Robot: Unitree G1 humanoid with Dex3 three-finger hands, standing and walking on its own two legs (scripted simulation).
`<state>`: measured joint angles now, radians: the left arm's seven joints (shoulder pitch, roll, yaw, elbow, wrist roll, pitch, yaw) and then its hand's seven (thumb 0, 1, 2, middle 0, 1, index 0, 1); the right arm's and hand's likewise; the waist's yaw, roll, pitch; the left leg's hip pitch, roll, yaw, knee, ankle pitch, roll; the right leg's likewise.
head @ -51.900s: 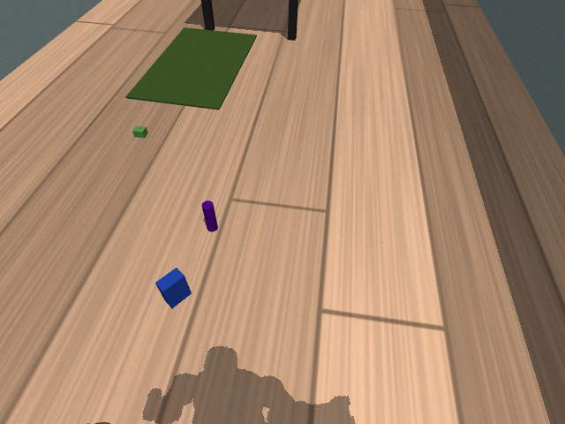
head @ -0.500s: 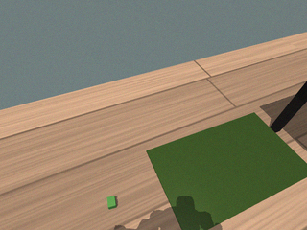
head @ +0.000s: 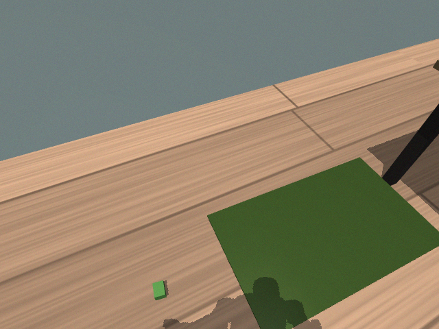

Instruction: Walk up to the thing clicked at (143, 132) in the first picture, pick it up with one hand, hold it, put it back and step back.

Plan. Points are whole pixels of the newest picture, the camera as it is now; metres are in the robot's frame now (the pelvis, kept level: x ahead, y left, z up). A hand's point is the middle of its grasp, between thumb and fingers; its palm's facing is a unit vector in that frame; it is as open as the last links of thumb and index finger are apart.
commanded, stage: stand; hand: left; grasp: from above
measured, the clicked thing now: (159, 290) +0.39 +0.26 -0.76
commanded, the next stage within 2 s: step back in 1.44 s
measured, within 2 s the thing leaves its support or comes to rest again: neither
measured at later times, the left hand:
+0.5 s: hand out of the picture +0.07 +0.24 -0.16, palm faces +0.00 -0.95 -0.31, open 7.3 cm
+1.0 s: hand out of the picture +0.09 +0.24 -0.16, palm faces +0.00 -0.94 -0.33, open 7.3 cm
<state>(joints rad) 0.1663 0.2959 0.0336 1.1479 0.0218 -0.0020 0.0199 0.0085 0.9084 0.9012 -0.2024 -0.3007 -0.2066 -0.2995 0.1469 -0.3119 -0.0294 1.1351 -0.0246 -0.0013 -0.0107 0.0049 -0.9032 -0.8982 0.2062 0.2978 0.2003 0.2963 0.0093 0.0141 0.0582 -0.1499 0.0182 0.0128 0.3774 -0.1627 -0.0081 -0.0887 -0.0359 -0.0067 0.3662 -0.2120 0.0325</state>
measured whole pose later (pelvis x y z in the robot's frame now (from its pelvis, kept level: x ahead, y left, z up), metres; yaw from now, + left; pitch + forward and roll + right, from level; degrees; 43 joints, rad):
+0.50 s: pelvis +0.01 +0.00 +0.00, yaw -1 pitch -3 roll +0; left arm 0.13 0.30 0.03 1.16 0.02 0.00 0.01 0.01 0.91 0.90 -0.20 -0.30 -0.21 -0.30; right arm 0.12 -0.31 -0.02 1.15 -0.02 -0.01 -0.01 0.00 -0.90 -0.90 0.21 0.30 0.20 0.30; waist 0.00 0.00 0.06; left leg -0.13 0.02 0.03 0.35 -0.17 -0.01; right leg -0.08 -0.04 0.01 0.34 -0.21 0.03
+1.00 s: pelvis +0.02 +0.00 +0.00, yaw -1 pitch -2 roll +0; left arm 0.11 0.32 0.03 1.14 0.01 0.00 0.01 0.01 0.91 0.90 -0.20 -0.30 -0.21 -0.30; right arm 0.10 -0.33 -0.02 1.14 -0.02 -0.01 0.00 0.00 -0.90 -0.90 0.21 0.30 0.20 0.30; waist 0.00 0.01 0.05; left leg -0.13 0.02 0.03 0.34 -0.18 -0.01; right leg -0.07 -0.03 0.01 0.33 -0.22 0.03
